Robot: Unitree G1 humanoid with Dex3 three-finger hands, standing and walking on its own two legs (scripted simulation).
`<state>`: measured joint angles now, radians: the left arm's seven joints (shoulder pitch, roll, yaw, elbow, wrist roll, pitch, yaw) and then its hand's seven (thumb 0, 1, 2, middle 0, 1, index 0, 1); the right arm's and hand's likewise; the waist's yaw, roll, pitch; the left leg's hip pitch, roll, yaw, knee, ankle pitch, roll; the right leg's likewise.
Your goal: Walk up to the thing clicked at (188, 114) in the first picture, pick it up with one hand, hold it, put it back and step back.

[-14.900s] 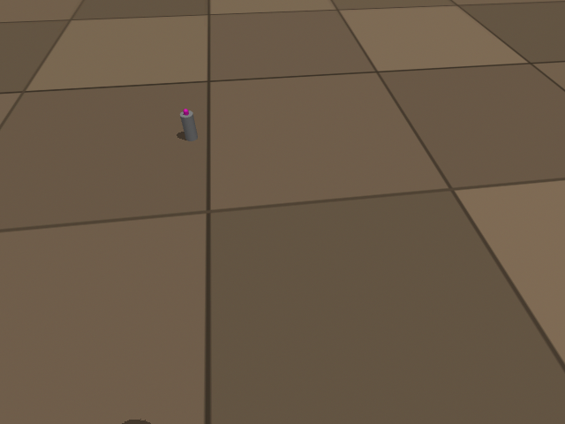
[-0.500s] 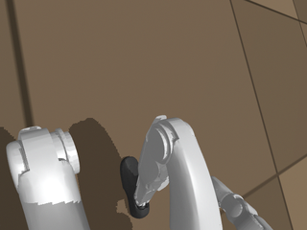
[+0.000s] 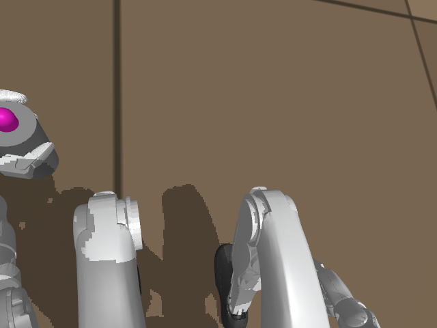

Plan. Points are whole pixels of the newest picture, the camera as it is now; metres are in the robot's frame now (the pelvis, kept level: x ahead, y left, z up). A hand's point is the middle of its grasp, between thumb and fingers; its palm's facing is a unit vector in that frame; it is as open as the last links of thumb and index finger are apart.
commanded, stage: settle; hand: left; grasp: from the side
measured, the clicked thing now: (22, 142) +0.40 +0.32 -0.10
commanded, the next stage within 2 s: lift in 1.06 s
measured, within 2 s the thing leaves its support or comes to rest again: neither
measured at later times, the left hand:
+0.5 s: hand (11, 108) +0.41 +0.30 -0.01, palm faces +0.30 -0.95 -0.05, open 9.8 cm
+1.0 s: hand (9, 107) +0.40 +0.29 +0.02, palm faces +0.30 -0.95 -0.06, open 9.8 cm
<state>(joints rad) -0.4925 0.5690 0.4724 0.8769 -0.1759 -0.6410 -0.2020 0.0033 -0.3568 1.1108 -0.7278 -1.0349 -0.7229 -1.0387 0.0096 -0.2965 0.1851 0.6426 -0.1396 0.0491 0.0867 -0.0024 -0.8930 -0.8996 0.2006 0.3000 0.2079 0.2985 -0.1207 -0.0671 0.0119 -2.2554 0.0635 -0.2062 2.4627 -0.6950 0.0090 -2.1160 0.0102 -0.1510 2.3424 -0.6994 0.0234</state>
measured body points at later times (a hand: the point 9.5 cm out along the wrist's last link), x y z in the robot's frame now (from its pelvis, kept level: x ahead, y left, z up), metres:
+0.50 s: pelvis +0.01 -0.01 +0.03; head +0.22 +0.07 +0.42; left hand +0.39 +0.35 +0.00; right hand +0.16 -0.27 -0.09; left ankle +0.08 +0.13 -0.29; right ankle +0.11 -0.12 -0.29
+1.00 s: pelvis +0.01 -0.01 +0.05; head +0.21 +0.05 +0.45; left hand +0.38 +0.34 +0.03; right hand +0.16 -0.26 -0.07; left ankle +0.08 +0.13 -0.29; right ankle +0.11 -0.12 -0.29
